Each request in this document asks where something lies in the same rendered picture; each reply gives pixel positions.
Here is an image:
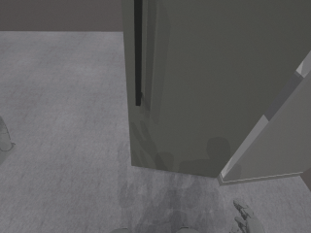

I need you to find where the left robot hand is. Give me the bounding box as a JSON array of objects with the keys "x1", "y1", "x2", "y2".
[{"x1": 0, "y1": 116, "x2": 17, "y2": 165}]

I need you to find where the fridge door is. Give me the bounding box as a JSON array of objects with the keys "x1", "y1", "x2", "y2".
[{"x1": 121, "y1": 0, "x2": 311, "y2": 179}]

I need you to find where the right robot hand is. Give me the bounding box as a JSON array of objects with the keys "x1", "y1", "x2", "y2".
[{"x1": 228, "y1": 199, "x2": 265, "y2": 233}]

